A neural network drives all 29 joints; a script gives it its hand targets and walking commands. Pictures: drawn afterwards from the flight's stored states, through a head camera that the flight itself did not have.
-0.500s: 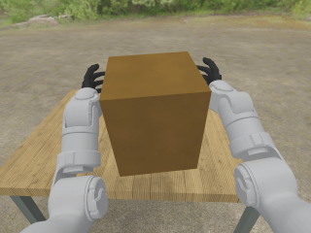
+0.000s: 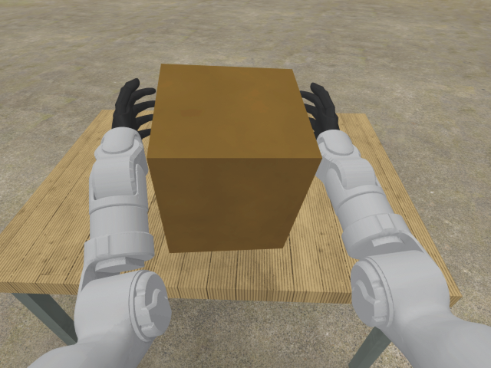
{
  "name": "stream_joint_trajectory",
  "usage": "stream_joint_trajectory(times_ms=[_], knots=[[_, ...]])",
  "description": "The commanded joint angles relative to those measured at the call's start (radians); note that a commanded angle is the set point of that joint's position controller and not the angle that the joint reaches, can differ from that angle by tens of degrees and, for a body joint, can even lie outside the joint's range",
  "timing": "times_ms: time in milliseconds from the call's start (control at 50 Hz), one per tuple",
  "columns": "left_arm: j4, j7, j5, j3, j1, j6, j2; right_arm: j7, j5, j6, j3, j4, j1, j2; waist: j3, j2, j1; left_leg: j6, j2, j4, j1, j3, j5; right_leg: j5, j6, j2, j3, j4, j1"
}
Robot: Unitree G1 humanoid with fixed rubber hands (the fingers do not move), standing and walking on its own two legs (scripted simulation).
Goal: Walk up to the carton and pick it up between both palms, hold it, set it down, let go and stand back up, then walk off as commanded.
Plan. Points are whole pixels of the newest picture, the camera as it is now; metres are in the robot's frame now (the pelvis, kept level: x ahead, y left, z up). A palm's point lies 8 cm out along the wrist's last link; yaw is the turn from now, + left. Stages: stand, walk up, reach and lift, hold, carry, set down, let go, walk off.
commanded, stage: set down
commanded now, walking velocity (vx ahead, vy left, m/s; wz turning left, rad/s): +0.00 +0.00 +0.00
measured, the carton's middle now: (228, 165) +0.41 +0.03 +0.16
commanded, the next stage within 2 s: none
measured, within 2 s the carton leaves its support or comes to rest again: neither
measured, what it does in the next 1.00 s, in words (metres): stands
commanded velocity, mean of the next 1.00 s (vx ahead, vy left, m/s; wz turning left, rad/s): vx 0.00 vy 0.00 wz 0.00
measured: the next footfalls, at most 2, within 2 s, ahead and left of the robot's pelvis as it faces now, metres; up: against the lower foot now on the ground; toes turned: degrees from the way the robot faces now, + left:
none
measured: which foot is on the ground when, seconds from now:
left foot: down 0.00-1.00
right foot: down 0.00-1.00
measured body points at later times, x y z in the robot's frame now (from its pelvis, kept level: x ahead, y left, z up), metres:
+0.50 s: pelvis +0.00 +0.00 +0.00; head -0.03 +0.01 +0.45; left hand +0.41 +0.17 +0.22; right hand +0.42 -0.13 +0.21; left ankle +0.02 +0.12 -0.75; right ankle +0.01 -0.12 -0.75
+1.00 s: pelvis +0.01 +0.00 +0.00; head +0.00 +0.00 +0.45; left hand +0.43 +0.16 +0.19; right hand +0.44 -0.14 +0.18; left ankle +0.02 +0.12 -0.75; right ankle +0.01 -0.12 -0.75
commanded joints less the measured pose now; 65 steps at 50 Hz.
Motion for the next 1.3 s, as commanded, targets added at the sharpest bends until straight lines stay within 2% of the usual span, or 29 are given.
stream_joint_trajectory(times_ms=[0,60,120,220,320,340,380,420,500,540,600,620,660,720,740,760,840,880,940,960,1020,1040,1060,1080,1120,1140,1160,1220,1280], knots=[[-0.261,-0.095,-0.163,-0.558,-0.554,-0.067,-0.637,0.092,0.160,-0.146,0.375,-0.489,-0.755,0.515,-0.614,0.034,-0.022,-0.075,-0.052,0.093,0.410,0.032,0.653,0.420,0.024,0.084,-0.112,0.009,0.421],[-0.303,-0.070,-0.203,-0.632,-0.566,-0.081,-0.685,0.080,0.211,-0.149,0.436,-0.568,-0.778,0.524,-0.596,0.009,-0.022,-0.073,-0.046,0.100,0.414,0.011,0.659,0.415,0.020,0.092,-0.107,0.001,0.381],[-0.245,-0.070,-0.180,-0.581,-0.541,-0.062,-0.667,0.077,0.206,-0.123,0.420,-0.520,-0.752,0.506,-0.494,-0.024,-0.011,-0.053,-0.049,0.066,0.370,0.018,0.536,0.306,0.017,0.083,-0.097,-0.023,0.346],[-0.061,-0.091,-0.103,-0.411,-0.518,-0.032,-0.584,0.108,0.158,-0.074,0.352,-0.309,-0.721,0.484,-0.280,-0.056,0.037,-0.005,-0.049,-0.033,0.272,0.042,0.230,0.045,0.031,0.056,-0.083,-0.061,0.238],[-0.030,-0.094,-0.097,-0.372,-0.566,-0.051,-0.573,0.144,0.094,-0.077,0.265,-0.188,-0.679,0.484,-0.262,-0.038,0.026,0.000,-0.044,-0.077,0.215,0.048,0.086,-0.053,0.028,0.040,-0.081,-0.057,0.201],[-0.018,-0.092,-0.092,-0.355,-0.578,-0.055,-0.571,0.151,0.081,-0.083,0.254,-0.187,-0.707,0.494,-0.257,-0.040,0.045,0.006,-0.044,-0.086,0.202,0.052,0.066,-0.075,0.027,0.037,-0.080,-0.059,0.194],[-0.007,-0.083,-0.103,-0.370,-0.621,-0.075,-0.576,0.167,0.054,-0.102,0.210,-0.145,-0.711,0.479,-0.291,-0.021,0.032,-0.004,-0.038,-0.089,0.200,0.050,0.048,-0.084,0.025,0.035,-0.086,-0.051,0.183],[-0.021,-0.075,-0.110,-0.387,-0.606,-0.096,-0.581,0.177,0.042,-0.126,0.211,-0.174,-0.716,0.501,-0.328,-0.009,0.047,-0.009,-0.041,-0.075,0.199,0.054,0.099,-0.024,0.026,0.034,-0.090,-0.038,0.206],[-0.039,-0.055,-0.114,-0.430,-0.593,-0.127,-0.610,0.184,0.033,-0.155,0.207,-0.153,-0.683,0.487,-0.373,0.021,0.034,-0.035,-0.036,-0.037,0.260,0.046,0.238,0.080,0.022,0.045,-0.098,-0.027,0.213],[-0.017,-0.050,-0.099,-0.406,-0.560,-0.128,-0.596,0.189,0.032,-0.162,0.214,-0.155,-0.693,0.475,-0.368,0.004,0.056,-0.030,-0.034,-0.033,0.271,0.046,0.252,0.075,0.024,0.051,-0.099,-0.035,0.213],[-0.028,-0.050,-0.089,-0.396,-0.499,-0.125,-0.576,0.187,0.041,-0.156,0.230,-0.131,-0.612,0.454,-0.357,-0.004,0.047,-0.034,-0.039,-0.017,0.279,0.052,0.335,0.156,0.026,0.056,-0.101,-0.028,0.246],[-0.069,-0.044,-0.090,-0.411,-0.503,-0.131,-0.591,0.188,0.057,-0.158,0.238,-0.138,-0.606,0.462,-0.370,0.007,0.053,-0.042,-0.037,-0.010,0.294,0.056,0.377,0.180,0.025,0.061,-0.102,-0.021,0.250],[-0.047,-0.042,-0.075,-0.388,-0.472,-0.125,-0.579,0.189,0.057,-0.158,0.244,-0.132,-0.595,0.437,-0.348,0.006,0.064,-0.044,-0.033,-0.002,0.301,0.051,0.419,0.203,0.023,0.064,-0.101,-0.026,0.256],[-0.087,-0.037,-0.087,-0.418,-0.446,-0.128,-0.604,0.186,0.071,-0.173,0.257,-0.184,-0.608,0.428,-0.423,0.013,0.061,-0.056,-0.030,0.019,0.336,0.050,0.492,0.264,0.020,0.070,-0.102,-0.018,0.263],[-0.089,-0.032,-0.086,-0.411,-0.442,-0.133,-0.604,0.188,0.072,-0.175,0.270,-0.187,-0.618,0.441,-0.412,0.004,0.079,-0.054,-0.028,0.022,0.331,0.046,0.497,0.255,0.019,0.072,-0.103,-0.018,0.261],[-0.073,-0.032,-0.082,-0.405,-0.429,-0.132,-0.590,0.187,0.060,-0.173,0.260,-0.172,-0.596,0.422,-0.396,0.003,0.069,-0.054,-0.030,0.018,0.329,0.049,0.493,0.256,0.015,0.070,-0.100,-0.023,0.252],[-0.125,-0.018,-0.082,-0.431,-0.461,-0.147,-0.610,0.200,0.068,-0.188,0.265,-0.179,-0.602,0.428,-0.446,0.033,0.082,-0.071,-0.023,0.032,0.367,0.048,0.544,0.257,0.009,0.075,-0.108,-0.017,0.229],[-0.126,-0.008,-0.085,-0.440,-0.479,-0.156,-0.611,0.204,0.061,-0.195,0.258,-0.166,-0.603,0.424,-0.465,0.039,0.081,-0.075,-0.022,0.036,0.371,0.046,0.546,0.256,0.009,0.072,-0.109,-0.018,0.218],[-0.097,0.005,-0.079,-0.421,-0.502,-0.173,-0.608,0.217,0.054,-0.208,0.265,-0.165,-0.634,0.426,-0.437,0.029,0.108,-0.068,-0.019,0.022,0.344,0.049,0.512,0.231,0.008,0.072,-0.106,-0.020,0.206],[-0.079,0.006,-0.077,-0.421,-0.500,-0.174,-0.607,0.220,0.048,-0.205,0.247,-0.133,-0.621,0.423,-0.417,0.037,0.099,-0.071,-0.016,0.019,0.349,0.050,0.502,0.214,0.007,0.070,-0.108,-0.023,0.189],[-0.010,0.003,-0.047,-0.370,-0.473,-0.169,-0.590,0.236,0.019,-0.197,0.213,-0.066,-0.590,0.401,-0.344,0.016,0.119,-0.053,-0.013,-0.023,0.302,0.058,0.377,0.124,0.011,0.062,-0.099,-0.036,0.162],[0.009,0.000,-0.036,-0.354,-0.455,-0.165,-0.575,0.238,0.009,-0.196,0.199,-0.057,-0.574,0.394,-0.317,0.014,0.112,-0.051,-0.018,-0.024,0.290,0.062,0.363,0.126,0.009,0.059,-0.097,-0.040,0.163],[0.034,-0.003,-0.029,-0.331,-0.453,-0.164,-0.572,0.245,0.009,-0.194,0.194,-0.033,-0.582,0.392,-0.289,0.014,0.130,-0.045,-0.018,-0.038,0.263,0.065,0.317,0.084,0.013,0.054,-0.092,-0.040,0.153],[0.042,-0.004,-0.036,-0.326,-0.479,-0.169,-0.568,0.249,-0.010,-0.198,0.180,-0.039,-0.593,0.390,-0.291,-0.001,0.123,-0.043,-0.018,-0.045,0.251,0.069,0.287,0.067,0.013,0.056,-0.098,-0.037,0.144],[0.023,0.000,-0.044,-0.335,-0.488,-0.179,-0.580,0.256,-0.009,-0.210,0.181,-0.051,-0.604,0.410,-0.333,0.000,0.128,-0.038,-0.022,-0.044,0.244,0.071,0.287,0.093,0.013,0.047,-0.091,-0.030,0.160],[0.034,0.004,-0.033,-0.316,-0.517,-0.190,-0.570,0.264,-0.018,-0.215,0.177,-0.044,-0.626,0.418,-0.347,0.001,0.148,-0.037,-0.021,-0.048,0.236,0.076,0.274,0.083,0.015,0.048,-0.090,-0.026,0.151],[0.035,0.009,-0.045,-0.336,-0.538,-0.198,-0.588,0.267,-0.026,-0.228,0.162,-0.063,-0.661,0.420,-0.368,0.007,0.134,-0.044,-0.020,-0.041,0.233,0.072,0.274,0.093,0.014,0.048,-0.096,-0.021,0.147],[0.032,0.023,-0.044,-0.346,-0.550,-0.225,-0.604,0.275,-0.036,-0.252,0.173,-0.072,-0.688,0.430,-0.413,0.017,0.162,-0.048,-0.015,-0.029,0.240,0.071,0.317,0.113,0.010,0.052,-0.096,-0.012,0.140],[0.056,0.026,-0.024,-0.315,-0.536,-0.229,-0.591,0.286,-0.052,-0.239,0.146,-0.010,-0.629,0.423,-0.371,0.024,0.155,-0.047,-0.016,-0.040,0.233,0.077,0.294,0.089,0.011,0.052,-0.095,-0.019,0.123]])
